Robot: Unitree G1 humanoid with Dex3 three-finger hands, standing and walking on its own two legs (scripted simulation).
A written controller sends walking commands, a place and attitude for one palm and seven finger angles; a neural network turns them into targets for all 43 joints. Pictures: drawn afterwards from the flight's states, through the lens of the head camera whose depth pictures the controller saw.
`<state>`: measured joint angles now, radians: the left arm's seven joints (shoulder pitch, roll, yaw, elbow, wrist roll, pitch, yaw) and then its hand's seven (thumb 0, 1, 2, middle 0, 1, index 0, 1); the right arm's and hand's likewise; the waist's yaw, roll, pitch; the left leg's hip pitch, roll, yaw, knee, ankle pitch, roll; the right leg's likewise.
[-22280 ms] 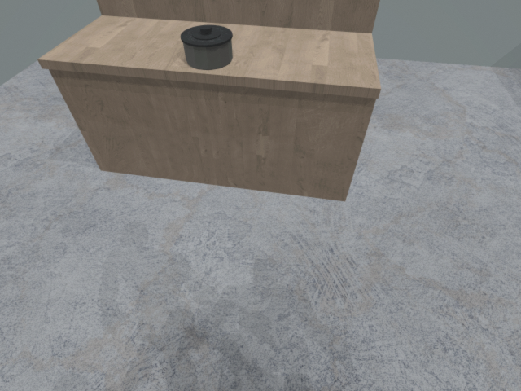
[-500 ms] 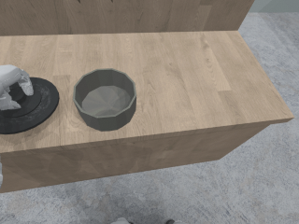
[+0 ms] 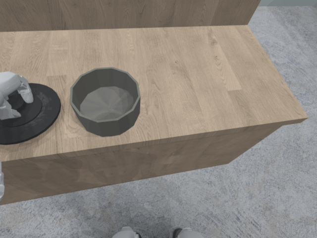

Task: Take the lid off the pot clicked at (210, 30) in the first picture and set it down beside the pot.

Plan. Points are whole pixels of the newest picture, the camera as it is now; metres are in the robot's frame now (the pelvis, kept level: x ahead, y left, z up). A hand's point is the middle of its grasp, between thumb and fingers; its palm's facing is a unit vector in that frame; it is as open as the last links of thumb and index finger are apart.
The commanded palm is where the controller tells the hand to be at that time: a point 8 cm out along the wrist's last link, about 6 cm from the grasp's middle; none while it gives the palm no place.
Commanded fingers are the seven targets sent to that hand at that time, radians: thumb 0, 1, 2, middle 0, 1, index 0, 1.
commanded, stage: lower the lid onto the table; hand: left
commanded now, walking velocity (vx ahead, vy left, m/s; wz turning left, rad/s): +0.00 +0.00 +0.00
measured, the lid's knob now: (15, 104) +0.46 +0.36 +0.00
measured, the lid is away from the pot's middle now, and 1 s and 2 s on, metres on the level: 0.23 0.24 0.24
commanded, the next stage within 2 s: open the fingers wide in 0.40 s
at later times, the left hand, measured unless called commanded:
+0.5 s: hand (17, 111) +0.44 +0.35 -0.01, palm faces -0.46 -0.13 -0.88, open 7.3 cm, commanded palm +0.46 +0.33 +0.05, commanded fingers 0.00 0.69 0.85 -0.89 -1.05 -0.90 -1.06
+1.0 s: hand (12, 121) +0.41 +0.36 -0.01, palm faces -0.45 -0.13 -0.89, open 7.5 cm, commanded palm +0.45 +0.33 +0.05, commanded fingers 0.00 0.26 0.67 -0.53 -0.96 -0.53 -0.96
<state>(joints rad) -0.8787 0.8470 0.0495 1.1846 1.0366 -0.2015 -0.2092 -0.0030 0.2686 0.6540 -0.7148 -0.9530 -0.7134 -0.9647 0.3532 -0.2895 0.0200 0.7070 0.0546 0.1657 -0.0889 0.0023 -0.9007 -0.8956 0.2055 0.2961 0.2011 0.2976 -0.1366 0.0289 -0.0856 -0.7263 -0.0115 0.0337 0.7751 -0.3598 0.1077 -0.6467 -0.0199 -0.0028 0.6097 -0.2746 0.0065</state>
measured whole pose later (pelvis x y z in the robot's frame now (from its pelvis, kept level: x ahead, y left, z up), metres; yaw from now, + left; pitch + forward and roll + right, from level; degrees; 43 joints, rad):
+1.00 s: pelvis -0.01 +0.00 -0.01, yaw +0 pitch +19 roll -6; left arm -0.83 0.82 0.05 1.16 1.04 -0.20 -0.15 0.00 0.30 0.67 -0.63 -0.97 -0.63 -0.98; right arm 0.31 -0.29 0.02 0.68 0.06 0.18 -0.08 0.00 -0.90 -0.90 0.21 0.30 0.20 0.30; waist -0.12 0.03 -0.10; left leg -0.83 0.00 0.02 0.89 -0.39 0.11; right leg -0.74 -0.01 -0.01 0.71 -0.31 0.00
